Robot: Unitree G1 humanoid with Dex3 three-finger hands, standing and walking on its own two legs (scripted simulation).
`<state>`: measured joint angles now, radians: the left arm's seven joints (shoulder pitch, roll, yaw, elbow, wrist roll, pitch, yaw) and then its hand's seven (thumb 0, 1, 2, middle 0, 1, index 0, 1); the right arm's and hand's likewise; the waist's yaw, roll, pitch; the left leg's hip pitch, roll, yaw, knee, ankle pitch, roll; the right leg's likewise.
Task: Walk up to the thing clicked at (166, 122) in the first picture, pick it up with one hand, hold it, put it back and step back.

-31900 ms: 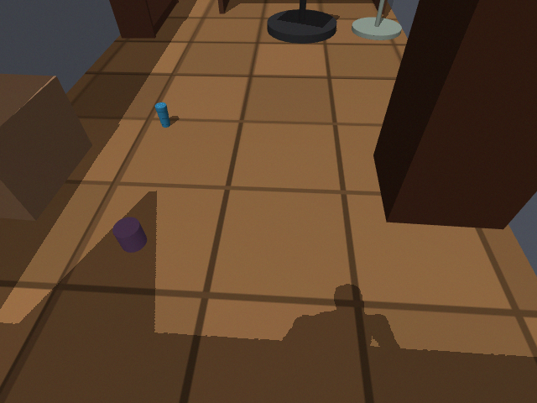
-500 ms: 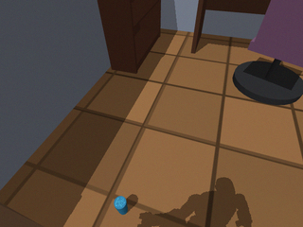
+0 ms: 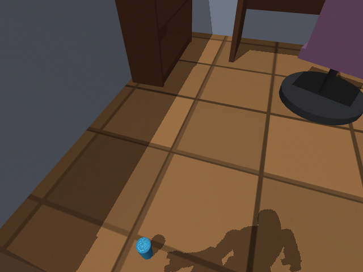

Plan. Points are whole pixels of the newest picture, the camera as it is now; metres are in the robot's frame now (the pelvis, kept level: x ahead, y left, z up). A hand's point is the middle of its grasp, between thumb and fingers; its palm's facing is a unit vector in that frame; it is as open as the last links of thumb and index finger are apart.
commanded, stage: stand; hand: left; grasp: from the side
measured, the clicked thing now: (145, 249) +0.37 +0.21 -0.71
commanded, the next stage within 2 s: step back in 0.24 s
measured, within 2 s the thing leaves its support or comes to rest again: neither
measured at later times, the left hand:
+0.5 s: hand out of the picture +0.08 +0.29 -0.17, palm faces -0.03 -0.92 -0.38, open 7.4 cm
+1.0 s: hand out of the picture +0.01 +0.32 -0.18, palm faces -0.11 -0.91 -0.40, open 7.4 cm
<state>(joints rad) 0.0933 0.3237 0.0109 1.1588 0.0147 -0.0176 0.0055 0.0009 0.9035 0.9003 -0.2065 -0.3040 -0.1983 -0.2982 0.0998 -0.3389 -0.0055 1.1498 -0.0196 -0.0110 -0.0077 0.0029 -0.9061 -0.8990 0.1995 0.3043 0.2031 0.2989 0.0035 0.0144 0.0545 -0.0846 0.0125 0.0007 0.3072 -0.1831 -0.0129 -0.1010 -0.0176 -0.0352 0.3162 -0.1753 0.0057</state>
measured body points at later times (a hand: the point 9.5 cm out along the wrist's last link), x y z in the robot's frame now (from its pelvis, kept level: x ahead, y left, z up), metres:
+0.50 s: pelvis -0.04 +0.03 -0.02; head +0.03 +0.03 +0.43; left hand +0.08 +0.34 -0.15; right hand +0.04 -0.30 -0.14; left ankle -0.05 +0.13 -0.73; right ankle +0.00 -0.12 -0.75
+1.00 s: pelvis -0.12 +0.06 -0.03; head -0.05 +0.05 +0.41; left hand +0.01 +0.37 -0.15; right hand -0.03 -0.25 -0.16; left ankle -0.06 +0.14 -0.75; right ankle -0.14 -0.05 -0.75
